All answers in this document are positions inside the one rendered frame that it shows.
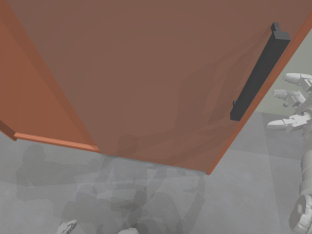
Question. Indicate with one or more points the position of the right robot hand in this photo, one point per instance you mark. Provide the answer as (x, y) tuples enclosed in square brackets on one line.
[(298, 102)]

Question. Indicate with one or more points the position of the wardrobe door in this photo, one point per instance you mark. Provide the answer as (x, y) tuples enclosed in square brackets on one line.
[(155, 80), (31, 100)]

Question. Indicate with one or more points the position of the left robot hand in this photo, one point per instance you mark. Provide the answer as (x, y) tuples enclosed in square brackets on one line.
[(66, 228)]

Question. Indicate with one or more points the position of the robot right forearm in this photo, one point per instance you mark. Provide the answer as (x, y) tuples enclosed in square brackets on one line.
[(306, 163)]

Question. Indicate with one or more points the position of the right robot upper arm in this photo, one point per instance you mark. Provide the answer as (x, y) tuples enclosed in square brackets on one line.
[(300, 220)]

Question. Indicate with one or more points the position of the handle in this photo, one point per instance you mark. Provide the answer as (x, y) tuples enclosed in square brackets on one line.
[(275, 46)]

